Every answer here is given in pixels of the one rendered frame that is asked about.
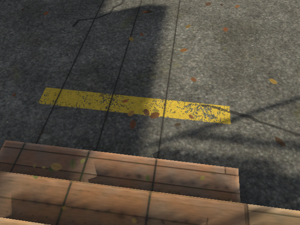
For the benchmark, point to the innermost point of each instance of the stairs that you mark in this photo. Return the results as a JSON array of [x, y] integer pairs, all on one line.
[[44, 184]]

